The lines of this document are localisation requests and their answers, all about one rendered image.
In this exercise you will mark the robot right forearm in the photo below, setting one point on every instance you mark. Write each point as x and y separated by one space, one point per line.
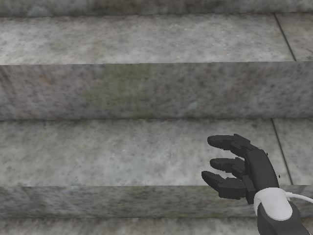
276 214

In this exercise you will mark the robot right hand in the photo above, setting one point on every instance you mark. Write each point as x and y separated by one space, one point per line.
253 174

